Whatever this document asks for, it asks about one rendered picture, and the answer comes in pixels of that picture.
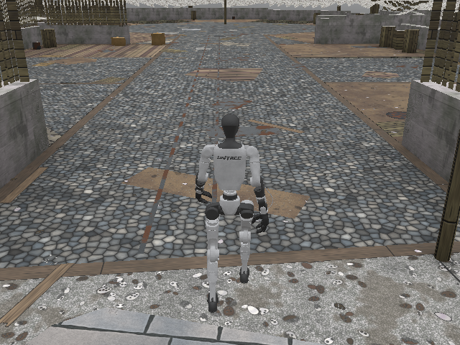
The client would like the robot torso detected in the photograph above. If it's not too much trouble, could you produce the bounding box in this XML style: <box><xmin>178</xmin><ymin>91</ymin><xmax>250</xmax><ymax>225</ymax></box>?
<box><xmin>213</xmin><ymin>142</ymin><xmax>247</xmax><ymax>216</ymax></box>

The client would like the left robot hand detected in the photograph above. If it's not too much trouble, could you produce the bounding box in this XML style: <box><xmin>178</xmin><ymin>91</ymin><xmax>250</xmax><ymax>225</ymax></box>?
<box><xmin>195</xmin><ymin>191</ymin><xmax>212</xmax><ymax>203</ymax></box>

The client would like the right robot foot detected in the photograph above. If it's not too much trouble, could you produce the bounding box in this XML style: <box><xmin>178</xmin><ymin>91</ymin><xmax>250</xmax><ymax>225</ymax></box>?
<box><xmin>239</xmin><ymin>268</ymin><xmax>249</xmax><ymax>283</ymax></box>

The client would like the robot left forearm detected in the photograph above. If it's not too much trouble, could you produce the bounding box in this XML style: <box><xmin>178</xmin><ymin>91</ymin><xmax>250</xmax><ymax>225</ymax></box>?
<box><xmin>195</xmin><ymin>171</ymin><xmax>206</xmax><ymax>194</ymax></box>

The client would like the robot left upper arm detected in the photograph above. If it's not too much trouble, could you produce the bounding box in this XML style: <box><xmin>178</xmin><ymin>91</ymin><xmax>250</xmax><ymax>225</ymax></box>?
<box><xmin>197</xmin><ymin>144</ymin><xmax>215</xmax><ymax>182</ymax></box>

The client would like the robot right forearm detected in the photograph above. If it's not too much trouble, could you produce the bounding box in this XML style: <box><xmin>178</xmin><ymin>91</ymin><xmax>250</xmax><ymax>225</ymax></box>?
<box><xmin>254</xmin><ymin>176</ymin><xmax>268</xmax><ymax>214</ymax></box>

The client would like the robot right upper arm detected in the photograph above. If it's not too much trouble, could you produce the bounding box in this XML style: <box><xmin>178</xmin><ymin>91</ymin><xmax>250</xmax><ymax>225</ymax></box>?
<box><xmin>245</xmin><ymin>145</ymin><xmax>261</xmax><ymax>187</ymax></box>

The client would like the right robot hand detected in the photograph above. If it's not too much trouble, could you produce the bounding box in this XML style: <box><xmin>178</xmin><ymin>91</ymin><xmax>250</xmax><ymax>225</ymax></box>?
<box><xmin>252</xmin><ymin>212</ymin><xmax>269</xmax><ymax>234</ymax></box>

